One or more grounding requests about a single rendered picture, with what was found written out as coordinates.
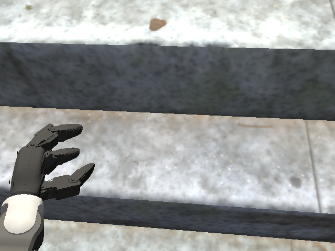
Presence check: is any left robot hand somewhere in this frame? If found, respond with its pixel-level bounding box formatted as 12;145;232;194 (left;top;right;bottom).
9;124;95;201

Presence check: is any left robot forearm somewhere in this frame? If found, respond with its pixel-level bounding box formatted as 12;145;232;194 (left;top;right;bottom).
0;194;44;251

